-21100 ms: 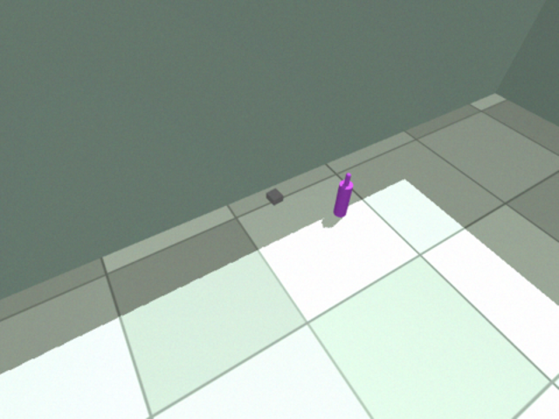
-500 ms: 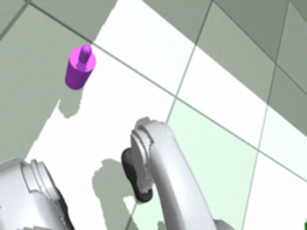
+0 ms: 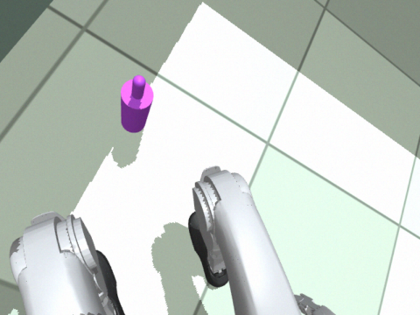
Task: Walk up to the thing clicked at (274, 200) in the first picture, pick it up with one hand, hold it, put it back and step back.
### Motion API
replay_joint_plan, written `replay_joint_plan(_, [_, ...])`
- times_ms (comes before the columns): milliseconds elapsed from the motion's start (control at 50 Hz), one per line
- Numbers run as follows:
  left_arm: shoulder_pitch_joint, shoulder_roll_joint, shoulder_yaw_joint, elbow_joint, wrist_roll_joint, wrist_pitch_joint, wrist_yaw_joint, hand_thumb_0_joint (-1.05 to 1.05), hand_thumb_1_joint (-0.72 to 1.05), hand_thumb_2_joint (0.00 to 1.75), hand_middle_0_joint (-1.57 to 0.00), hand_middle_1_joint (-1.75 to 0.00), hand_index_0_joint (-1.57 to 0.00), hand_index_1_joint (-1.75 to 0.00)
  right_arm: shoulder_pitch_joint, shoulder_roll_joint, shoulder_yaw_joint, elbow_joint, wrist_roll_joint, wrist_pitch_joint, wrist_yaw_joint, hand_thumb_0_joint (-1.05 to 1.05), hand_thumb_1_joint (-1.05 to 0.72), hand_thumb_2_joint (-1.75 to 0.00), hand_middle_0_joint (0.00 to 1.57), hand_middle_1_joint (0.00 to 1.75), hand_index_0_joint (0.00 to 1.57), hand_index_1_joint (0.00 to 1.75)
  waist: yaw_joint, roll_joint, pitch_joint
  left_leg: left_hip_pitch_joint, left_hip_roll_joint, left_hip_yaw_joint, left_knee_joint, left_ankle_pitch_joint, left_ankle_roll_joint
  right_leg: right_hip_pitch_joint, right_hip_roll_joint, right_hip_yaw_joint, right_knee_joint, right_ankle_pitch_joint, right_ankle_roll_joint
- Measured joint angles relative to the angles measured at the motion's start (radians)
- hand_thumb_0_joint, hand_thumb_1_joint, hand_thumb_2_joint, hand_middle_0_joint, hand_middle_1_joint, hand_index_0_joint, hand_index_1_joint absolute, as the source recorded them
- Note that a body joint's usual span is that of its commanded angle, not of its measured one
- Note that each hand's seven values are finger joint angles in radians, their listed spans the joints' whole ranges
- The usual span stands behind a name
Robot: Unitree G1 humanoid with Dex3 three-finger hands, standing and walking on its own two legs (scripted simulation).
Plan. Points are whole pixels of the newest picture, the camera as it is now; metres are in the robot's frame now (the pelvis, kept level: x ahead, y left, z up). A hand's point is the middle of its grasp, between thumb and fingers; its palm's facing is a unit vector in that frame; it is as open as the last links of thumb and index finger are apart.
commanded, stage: lift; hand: left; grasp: from above
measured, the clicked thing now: out of the picture +0.47 +0.35 -0.21
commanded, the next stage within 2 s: hold in 1.58 s
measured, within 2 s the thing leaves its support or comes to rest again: neither
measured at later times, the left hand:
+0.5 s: hand out of the picture +0.41 +0.35 -0.03, palm faces -0.15 -0.40 -0.91, open 8.9 cm
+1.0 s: hand out of the picture +0.34 +0.29 +0.18, palm faces -0.22 -0.40 -0.89, open 8.9 cm
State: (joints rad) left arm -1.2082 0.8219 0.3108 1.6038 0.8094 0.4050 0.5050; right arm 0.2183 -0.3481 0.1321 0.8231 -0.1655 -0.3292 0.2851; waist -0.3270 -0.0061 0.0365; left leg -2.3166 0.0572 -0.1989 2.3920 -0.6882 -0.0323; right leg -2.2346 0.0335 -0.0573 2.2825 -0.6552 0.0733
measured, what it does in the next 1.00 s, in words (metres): rises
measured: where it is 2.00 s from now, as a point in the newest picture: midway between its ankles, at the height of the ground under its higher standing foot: (163, 283)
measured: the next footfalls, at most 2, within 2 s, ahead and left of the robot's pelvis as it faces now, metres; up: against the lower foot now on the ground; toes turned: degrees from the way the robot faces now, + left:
none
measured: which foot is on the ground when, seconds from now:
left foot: down 0.00-1.00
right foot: down 0.00-1.00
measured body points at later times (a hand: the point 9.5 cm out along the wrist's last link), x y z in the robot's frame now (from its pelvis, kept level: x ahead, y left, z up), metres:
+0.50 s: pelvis +0.00 -0.01 +0.07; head +0.20 +0.03 +0.47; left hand +0.42 +0.36 +0.02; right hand +0.08 -0.27 -0.06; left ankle +0.07 +0.14 -0.30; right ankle +0.11 -0.13 -0.30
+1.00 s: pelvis +0.03 -0.01 +0.27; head +0.14 +0.01 +0.70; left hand +0.36 +0.31 +0.23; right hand +0.17 -0.26 +0.14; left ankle +0.07 +0.14 -0.30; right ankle +0.11 -0.13 -0.30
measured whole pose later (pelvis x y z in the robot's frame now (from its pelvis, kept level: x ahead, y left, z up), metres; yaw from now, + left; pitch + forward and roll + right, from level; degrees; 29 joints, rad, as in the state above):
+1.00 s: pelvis +0.03 -0.01 +0.27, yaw +8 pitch +25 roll -2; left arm -0.65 0.29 -0.03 1.05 0.62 0.71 0.36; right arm 0.15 -0.26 0.02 0.87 0.03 -0.18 0.02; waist -0.09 0.05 -0.22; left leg -1.37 0.09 -0.06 1.49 -0.57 -0.05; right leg -1.34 0.00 -0.03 1.46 -0.57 0.01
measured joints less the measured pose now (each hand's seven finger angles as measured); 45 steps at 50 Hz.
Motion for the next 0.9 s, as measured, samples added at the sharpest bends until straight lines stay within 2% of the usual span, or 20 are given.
replay_joint_plan(100, [0.031,-0.047,0.004,-0.054,-0.017,0.021,-0.038,-0.01,0.15,0.27,-0.84,-0.3,-0.89,-0.28,0.005,0.014,-0.032,0.013,0.019,0.029,-0.006,0.01,-0.91,-0.9,0.2,0.3,0.2,0.29,0.029,0.016,-0.037,0.016,0.003,0.017,-0.021,-0.006,-0.001,0.006,-0.003,0.013,-0.009,-0.009,-0.003])
replay_joint_plan(240, [0.088,-0.123,-0.028,-0.112,-0.027,0.047,-0.073,-0.01,0.15,0.25,-0.86,-0.28,-0.9,-0.27,-0.005,0.034,-0.078,0.033,0.051,0.058,-0.017,0.01,-0.91,-0.9,0.2,0.3,0.2,0.29,0.075,0.043,-0.113,0.052,0.003,0.048,-0.073,-0.006,0.0,0.032,-0.013,0.033,-0.04,-0.018,-0.012])
replay_joint_plan(340, [0.129,-0.178,-0.057,-0.153,-0.051,0.063,-0.097,-0.02,0.14,0.24,-0.87,-0.27,-0.92,-0.26,-0.02,0.039,-0.108,0.043,0.068,0.075,-0.032,0.01,-0.91,-0.9,0.2,0.3,0.2,0.29,0.111,0.06,-0.16,0.094,0.002,0.069,-0.125,0.002,0.001,0.065,-0.021,0.045,-0.077,-0.018,-0.015])
replay_joint_plan(480, [0.224,-0.26,-0.1,-0.292,-0.086,0.105,-0.145,-0.02,0.14,0.25,-0.88,-0.26,-0.92,-0.25,-0.042,0.041,-0.134,0.028,0.092,0.109,-0.059,0.01,-0.92,-0.9,0.2,0.3,0.2,0.29,0.157,0.079,-0.21,0.185,0.006,0.087,-0.221,0.018,0.002,0.15,-0.027,0.05,-0.164,-0.006,-0.021])
replay_joint_plan(680, [0.388,-0.379,-0.205,-0.483,-0.132,0.209,-0.18,-0.02,0.13,0.27,-0.88,-0.25,-0.92,-0.26,-0.073,0.058,-0.126,-0.002,0.141,0.149,-0.155,0.01,-0.91,-0.9,0.2,0.3,0.2,0.29,0.202,0.081,-0.267,0.409,0.016,0.11,-0.45,0.054,-0.001,0.368,-0.035,0.045,-0.384,0.029,-0.036])
replay_joint_plan(820, [0.503,-0.452,-0.275,-0.585,-0.162,0.263,-0.17,-0.02,0.12,0.3,-0.88,-0.24,-0.92,-0.26,-0.084,0.07,-0.117,0.008,0.171,0.154,-0.218,0.01,-0.91,-0.9,0.2,0.3,0.2,0.29,0.222,0.07,-0.277,0.626,0.021,0.123,-0.636,0.079,-0.008,0.58,-0.038,0.038,-0.565,0.052,-0.047])
replay_joint_plan(900, [0.539,-0.492,-0.307,-0.591,-0.176,0.288,-0.158,-0.02,0.12,0.32,-0.88,-0.23,-0.92,-0.27,-0.085,0.077,-0.115,0.024,0.185,0.154,-0.245,0.01,-0.9,-0.9,0.2,0.3,0.2,0.29,0.23,0.064,-0.269,0.773,0.024,0.131,-0.753,0.095,-0.012,0.725,-0.039,0.035,-0.678,0.066,-0.053])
